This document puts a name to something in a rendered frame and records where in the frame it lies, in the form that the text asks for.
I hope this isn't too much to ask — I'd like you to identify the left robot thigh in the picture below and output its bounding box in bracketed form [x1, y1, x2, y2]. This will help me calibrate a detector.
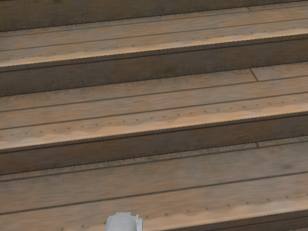
[105, 212, 143, 231]

